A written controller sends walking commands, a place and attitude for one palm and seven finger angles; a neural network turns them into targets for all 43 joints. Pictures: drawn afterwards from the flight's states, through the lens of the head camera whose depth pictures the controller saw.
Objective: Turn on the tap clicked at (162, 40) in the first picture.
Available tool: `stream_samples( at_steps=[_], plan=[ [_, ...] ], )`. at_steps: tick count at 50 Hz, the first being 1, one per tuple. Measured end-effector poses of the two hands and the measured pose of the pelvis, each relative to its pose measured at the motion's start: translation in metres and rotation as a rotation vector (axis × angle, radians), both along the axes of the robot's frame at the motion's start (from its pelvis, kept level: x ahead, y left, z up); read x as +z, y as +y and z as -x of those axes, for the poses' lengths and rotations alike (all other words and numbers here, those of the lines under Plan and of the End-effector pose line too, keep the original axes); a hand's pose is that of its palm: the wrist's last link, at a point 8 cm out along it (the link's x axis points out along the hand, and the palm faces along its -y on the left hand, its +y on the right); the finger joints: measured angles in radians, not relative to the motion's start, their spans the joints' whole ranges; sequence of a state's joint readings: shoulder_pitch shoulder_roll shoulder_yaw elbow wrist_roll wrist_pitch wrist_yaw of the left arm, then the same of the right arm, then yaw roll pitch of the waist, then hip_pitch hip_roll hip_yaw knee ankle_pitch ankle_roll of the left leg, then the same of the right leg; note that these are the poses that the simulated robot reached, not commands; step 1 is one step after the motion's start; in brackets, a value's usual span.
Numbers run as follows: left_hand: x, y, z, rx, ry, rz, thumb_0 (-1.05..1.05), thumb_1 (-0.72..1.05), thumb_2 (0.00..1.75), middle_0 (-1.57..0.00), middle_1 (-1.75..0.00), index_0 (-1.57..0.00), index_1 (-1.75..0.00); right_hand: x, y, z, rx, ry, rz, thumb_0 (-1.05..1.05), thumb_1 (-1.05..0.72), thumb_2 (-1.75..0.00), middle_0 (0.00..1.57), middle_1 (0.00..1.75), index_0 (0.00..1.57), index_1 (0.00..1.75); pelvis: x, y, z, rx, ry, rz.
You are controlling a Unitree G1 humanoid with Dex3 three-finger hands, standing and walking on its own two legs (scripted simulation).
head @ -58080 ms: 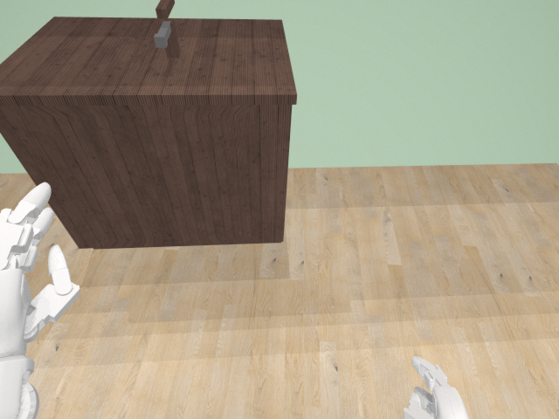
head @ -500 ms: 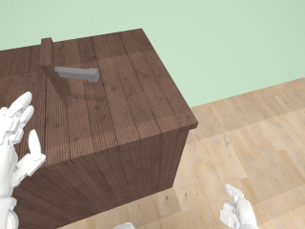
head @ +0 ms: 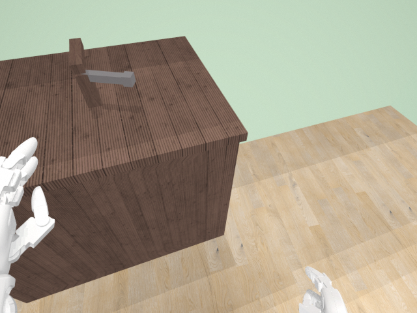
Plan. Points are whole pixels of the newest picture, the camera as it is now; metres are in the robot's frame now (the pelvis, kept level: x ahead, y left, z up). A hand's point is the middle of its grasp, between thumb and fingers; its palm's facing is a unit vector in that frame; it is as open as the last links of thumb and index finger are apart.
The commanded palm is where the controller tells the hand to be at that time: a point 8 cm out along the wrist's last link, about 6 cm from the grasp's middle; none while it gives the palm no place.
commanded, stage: stop stepping back and stand still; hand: left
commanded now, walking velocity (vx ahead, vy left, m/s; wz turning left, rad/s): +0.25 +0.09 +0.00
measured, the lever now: (128, 79) +0.63 +0.24 +0.10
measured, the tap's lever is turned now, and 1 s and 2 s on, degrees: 64 64 64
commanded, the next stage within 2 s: stand and check the lever's angle in 0.58 s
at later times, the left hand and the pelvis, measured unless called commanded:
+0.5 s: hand out of the picture +0.14 +0.26 +0.16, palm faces +0.43 -0.83 -0.37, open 7.4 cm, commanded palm +0.08 +0.29 +0.18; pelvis -0.07 +0.01 -0.01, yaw +2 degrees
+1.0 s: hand (20, 256) +0.16 +0.24 +0.16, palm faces +0.42 -0.82 -0.39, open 7.4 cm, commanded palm +0.11 +0.28 +0.18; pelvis -0.04 -0.01 +0.00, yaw +3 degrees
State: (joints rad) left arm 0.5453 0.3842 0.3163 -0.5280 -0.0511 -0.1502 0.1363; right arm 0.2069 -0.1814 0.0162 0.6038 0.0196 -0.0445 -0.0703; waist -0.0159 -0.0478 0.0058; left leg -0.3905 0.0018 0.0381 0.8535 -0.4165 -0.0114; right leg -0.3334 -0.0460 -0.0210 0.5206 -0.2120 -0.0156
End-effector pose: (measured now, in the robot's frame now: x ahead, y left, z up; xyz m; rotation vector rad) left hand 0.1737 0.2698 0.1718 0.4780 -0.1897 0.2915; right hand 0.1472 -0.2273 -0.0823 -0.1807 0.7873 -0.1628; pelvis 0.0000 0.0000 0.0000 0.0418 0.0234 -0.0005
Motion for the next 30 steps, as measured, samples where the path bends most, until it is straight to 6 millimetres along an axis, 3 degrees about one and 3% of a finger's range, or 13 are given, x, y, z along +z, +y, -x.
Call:
stream_samples(
  at_steps=[4,8,15,22,28,30],
  plan=[
    [-0.005,0.016,0.023,0.033,-0.031,0.013,0.02,0.88,0.90,-0.22,-0.30,-0.21,-0.30,-0.002,-0.013,0.026,-0.014,-0.019,0.070,0.02,-0.90,-0.90,0.20,0.30,0.20,0.30,-0.009,0.010,0.020,0.040,-0.010,0.032],
    [-0.001,0.024,0.050,0.069,-0.031,0.001,0.02,0.89,0.90,-0.21,-0.30,-0.21,-0.30,0.000,-0.014,0.048,-0.026,-0.020,0.066,0.02,-0.91,-0.90,0.20,0.30,0.20,0.30,-0.007,0.012,0.037,0.033,-0.050,0.016],
    [-0.001,0.026,0.080,0.124,-0.084,0.019,0.02,0.89,0.90,-0.21,-0.30,-0.21,-0.30,-0.020,-0.002,0.063,0.046,0.013,0.021,0.02,-0.91,-0.90,0.20,0.30,0.20,0.30,-0.013,0.008,0.056,0.064,-0.081,0.047],
    [-0.006,0.024,0.084,0.079,-0.105,0.049,0.02,0.89,0.90,-0.21,-0.30,-0.21,-0.30,-0.012,0.020,0.066,0.064,-0.057,0.012,0.02,-0.91,-0.90,0.20,0.30,0.20,0.30,-0.017,0.013,0.071,0.023,-0.094,0.034],
    [0.006,0.022,0.077,0.105,-0.075,0.016,0.02,0.89,0.90,-0.21,-0.30,-0.21,-0.30,-0.011,0.031,0.070,0.083,-0.042,-0.074,0.02,-0.90,-0.90,0.20,0.30,0.20,0.30,-0.006,0.002,0.065,0.050,-0.070,0.041],
    [0.006,0.017,0.078,0.112,-0.069,-0.017,0.02,0.89,0.90,-0.21,-0.30,-0.21,-0.30,-0.017,0.028,0.067,0.101,-0.037,-0.083,0.02,-0.90,-0.90,0.20,0.30,0.20,0.30,-0.011,-0.004,0.063,0.053,-0.056,0.033]
  ],
)
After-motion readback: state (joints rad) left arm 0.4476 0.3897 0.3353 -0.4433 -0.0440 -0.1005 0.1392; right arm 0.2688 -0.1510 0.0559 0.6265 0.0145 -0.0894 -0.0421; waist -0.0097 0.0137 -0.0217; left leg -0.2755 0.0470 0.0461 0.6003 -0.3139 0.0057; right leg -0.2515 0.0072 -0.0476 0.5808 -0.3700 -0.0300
